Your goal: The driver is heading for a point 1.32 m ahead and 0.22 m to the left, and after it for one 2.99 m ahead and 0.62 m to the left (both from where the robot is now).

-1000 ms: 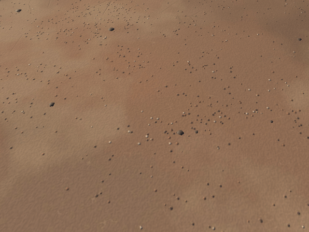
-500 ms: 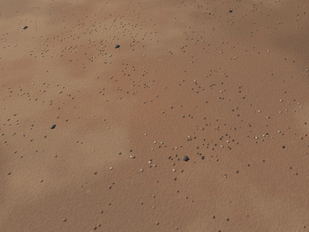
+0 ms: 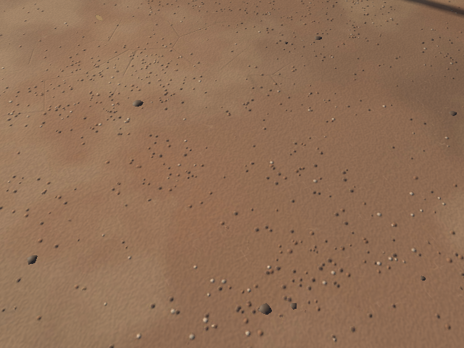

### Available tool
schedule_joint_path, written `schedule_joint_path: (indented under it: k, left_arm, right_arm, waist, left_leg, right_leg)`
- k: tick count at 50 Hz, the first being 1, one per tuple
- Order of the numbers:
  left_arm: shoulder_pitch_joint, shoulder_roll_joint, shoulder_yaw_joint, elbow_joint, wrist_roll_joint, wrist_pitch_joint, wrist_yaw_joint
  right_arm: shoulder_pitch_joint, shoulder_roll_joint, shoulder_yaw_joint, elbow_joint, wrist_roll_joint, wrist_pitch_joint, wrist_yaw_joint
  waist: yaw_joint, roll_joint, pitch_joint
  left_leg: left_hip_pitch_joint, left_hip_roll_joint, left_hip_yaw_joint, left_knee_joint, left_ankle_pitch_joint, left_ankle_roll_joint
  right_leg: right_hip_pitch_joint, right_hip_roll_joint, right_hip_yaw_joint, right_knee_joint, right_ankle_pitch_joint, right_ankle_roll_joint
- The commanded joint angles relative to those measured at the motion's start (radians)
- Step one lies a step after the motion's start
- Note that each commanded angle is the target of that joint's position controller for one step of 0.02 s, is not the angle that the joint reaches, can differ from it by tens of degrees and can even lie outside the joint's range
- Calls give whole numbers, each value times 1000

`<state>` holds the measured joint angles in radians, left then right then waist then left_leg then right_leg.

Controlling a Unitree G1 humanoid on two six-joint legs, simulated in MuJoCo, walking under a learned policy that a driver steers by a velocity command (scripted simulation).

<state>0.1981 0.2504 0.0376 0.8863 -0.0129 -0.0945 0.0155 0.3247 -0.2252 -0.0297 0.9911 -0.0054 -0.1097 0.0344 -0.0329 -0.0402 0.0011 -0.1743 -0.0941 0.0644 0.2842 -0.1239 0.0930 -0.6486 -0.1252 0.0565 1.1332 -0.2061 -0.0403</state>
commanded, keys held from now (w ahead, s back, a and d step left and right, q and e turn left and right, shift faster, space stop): w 0.48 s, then w+q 0.52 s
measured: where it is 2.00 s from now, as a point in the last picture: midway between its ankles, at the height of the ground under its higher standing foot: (187, 208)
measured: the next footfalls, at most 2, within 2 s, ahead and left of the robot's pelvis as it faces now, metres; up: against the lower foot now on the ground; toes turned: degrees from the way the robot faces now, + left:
right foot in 0.30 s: +0.33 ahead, -0.17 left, +0.00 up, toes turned -2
left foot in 0.88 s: +0.63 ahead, +0.08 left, +0.00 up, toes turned +13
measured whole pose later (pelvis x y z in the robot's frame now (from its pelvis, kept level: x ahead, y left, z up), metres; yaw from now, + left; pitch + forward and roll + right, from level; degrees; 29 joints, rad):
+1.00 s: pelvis +0.54 +0.00 -0.02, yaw +15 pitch +2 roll +0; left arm 0.24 0.26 0.04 0.89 -0.01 -0.13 0.00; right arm 0.18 -0.26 -0.08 0.80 0.01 -0.07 0.04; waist 0.00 0.00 0.04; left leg -0.40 -0.09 0.01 0.53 -0.16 0.10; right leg -0.38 -0.04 0.03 1.24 -0.40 -0.02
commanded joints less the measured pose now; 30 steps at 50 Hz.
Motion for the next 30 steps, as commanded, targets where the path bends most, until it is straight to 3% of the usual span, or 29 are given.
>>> schedule_joint_path:
  k: [1,5,10,12,13,14,15,16,17,18,19,20,21,22,23,25,30]
  left_arm:
    - [33,42,12,-42,12,6,6]
    - [-125,29,6,-83,4,-5,-5]
    - [-250,41,2,-132,-10,-14,-35]
    - [-233,61,8,-139,-10,-23,-46]
    - [-186,78,16,-130,-9,-27,-48]
    - [-77,108,35,-99,-7,-30,-45]
    - [117,171,63,-44,-4,-32,-38]
    - [276,289,91,-19,16,-28,-33]
    - [310,249,80,-4,12,-22,-39]
    - [235,172,56,-17,6,-25,-41]
    - [140,129,42,-41,5,-23,-40]
    - [63,100,31,-53,9,-22,-45]
    - [27,74,23,-57,13,-24,-49]
    - [22,63,20,-48,18,-25,-53]
    - [39,67,22,-35,18,-28,-54]
    - [73,97,30,-12,21,-31,-46]
    - [125,114,35,21,27,-25,-17]
  right_arm:
    - [-39,-133,-22,-56,2,-16,-20]
    - [39,-160,-26,-39,17,-4,-34]
    - [113,-169,-31,-5,26,16,-36]
    - [106,-181,-37,-3,27,27,-38]
    - [88,-189,-40,-6,26,32,-39]
    - [67,-183,-36,-13,23,37,-39]
    - [56,-149,-22,-27,11,38,-39]
    - [129,-56,8,-57,-1,22,-33]
    - [166,-31,19,-42,19,-5,-27]
    - [88,-146,-10,-56,43,-22,-23]
    - [8,-165,-15,-80,50,-27,-24]
    - [-30,-151,-18,-85,38,-22,-30]
    - [-33,-142,-26,-85,25,-9,-36]
    - [-14,-117,-25,-80,23,6,-36]
    - [3,-94,-23,-75,21,18,-37]
    - [-14,-86,-26,-84,21,31,-39]
    - [-165,-76,-30,-133,26,34,-31]
  waist:
    - [47,76,53]
    - [-10,79,54]
    - [-49,95,81]
    - [-25,107,71]
    - [7,118,47]
    - [68,115,-15]
    - [144,80,-142]
    - [151,-131,-307]
    - [141,-260,-393]
    - [135,-159,-260]
    - [109,-95,-162]
    - [76,-22,-93]
    - [46,-24,-56]
    - [24,-39,-42]
    - [15,-39,-35]
    - [5,-24,-12]
    - [44,-18,29]
  left_leg:
    - [-94,284,-217,-203,65,172]
    - [-11,267,-166,-186,81,127]
    - [142,325,-180,-116,56,113]
    - [187,350,-193,-64,98,97]
    - [191,348,-187,-11,195,86]
    - [177,309,-153,117,361,65]
    - [69,247,-99,358,394,32]
    - [-297,113,-19,764,69,-38]
    - [-524,31,-125,976,-424,-51]
    - [-618,100,-186,1064,-384,-29]
    - [-617,156,-159,1045,-286,-16]
    - [-573,196,-138,981,-206,-22]
    - [-518,226,-140,914,-154,-26]
    - [-467,236,-136,883,-123,-32]
    - [-445,235,-126,864,-106,-39]
    - [-487,238,-123,815,-48,-52]
    - [-567,212,-150,572,180,-58]
  right_leg:
    - [-30,-43,3,-145,152,27]
    - [-1,1,-34,-425,302,36]
    - [-1,31,-44,-574,225,18]
    - [48,46,-51,-616,147,-10]
    - [125,67,-69,-636,117,-26]
    - [274,101,-96,-659,106,-49]
    - [544,60,-48,-640,130,-93]
    - [946,-199,332,-660,94,-224]
    - [1069,-297,684,-822,-28,-310]
    - [960,-262,584,-836,-63,-256]
    - [817,-222,424,-849,0,-216]
    - [675,-175,313,-887,83,-196]
    - [585,-133,235,-922,130,-176]
    - [528,-109,189,-952,155,-170]
    - [499,-97,157,-969,204,-177]
    - [497,-94,95,-992,291,-187]
    - [546,-85,-33,-1021,311,-148]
